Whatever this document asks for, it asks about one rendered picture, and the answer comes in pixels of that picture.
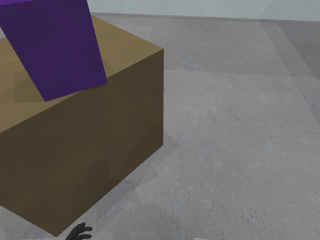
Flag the pedestal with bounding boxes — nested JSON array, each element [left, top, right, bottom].
[[0, 15, 164, 237]]

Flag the carton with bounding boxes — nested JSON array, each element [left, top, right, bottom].
[[0, 0, 108, 102]]

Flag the left robot hand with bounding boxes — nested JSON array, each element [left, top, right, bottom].
[[65, 222, 93, 240]]

